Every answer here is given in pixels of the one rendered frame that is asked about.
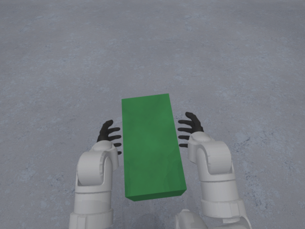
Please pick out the left robot forearm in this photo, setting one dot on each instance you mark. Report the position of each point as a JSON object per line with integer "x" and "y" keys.
{"x": 92, "y": 206}

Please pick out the robot right hand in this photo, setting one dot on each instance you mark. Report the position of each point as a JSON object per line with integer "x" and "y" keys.
{"x": 195, "y": 124}

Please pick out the right robot forearm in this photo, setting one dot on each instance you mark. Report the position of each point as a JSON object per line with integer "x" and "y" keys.
{"x": 220, "y": 200}

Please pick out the robot left hand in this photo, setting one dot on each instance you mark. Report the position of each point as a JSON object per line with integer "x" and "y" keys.
{"x": 104, "y": 132}

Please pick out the carton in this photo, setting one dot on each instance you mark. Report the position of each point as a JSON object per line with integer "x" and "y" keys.
{"x": 152, "y": 161}

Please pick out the right robot thigh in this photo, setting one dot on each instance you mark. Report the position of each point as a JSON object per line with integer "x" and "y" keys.
{"x": 189, "y": 220}

